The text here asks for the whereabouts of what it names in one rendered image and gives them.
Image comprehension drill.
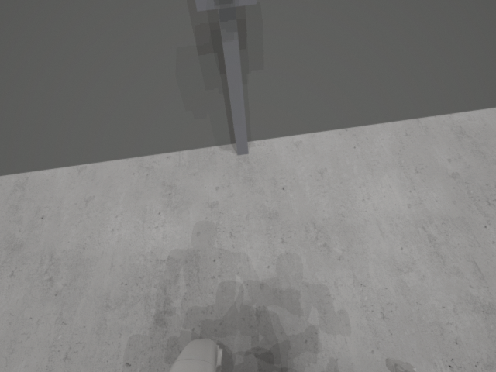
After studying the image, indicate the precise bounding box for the panel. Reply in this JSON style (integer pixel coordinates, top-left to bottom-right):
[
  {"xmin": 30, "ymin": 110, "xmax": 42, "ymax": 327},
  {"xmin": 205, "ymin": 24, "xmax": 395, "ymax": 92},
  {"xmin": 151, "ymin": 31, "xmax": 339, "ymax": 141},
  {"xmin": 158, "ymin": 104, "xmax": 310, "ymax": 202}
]
[{"xmin": 195, "ymin": 0, "xmax": 257, "ymax": 155}]

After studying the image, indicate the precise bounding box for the robot left thigh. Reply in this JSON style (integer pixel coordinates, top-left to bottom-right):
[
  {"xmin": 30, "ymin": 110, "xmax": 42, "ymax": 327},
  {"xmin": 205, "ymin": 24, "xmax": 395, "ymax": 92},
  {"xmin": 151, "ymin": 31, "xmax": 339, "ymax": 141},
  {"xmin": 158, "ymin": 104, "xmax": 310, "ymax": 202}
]
[{"xmin": 169, "ymin": 339, "xmax": 222, "ymax": 372}]

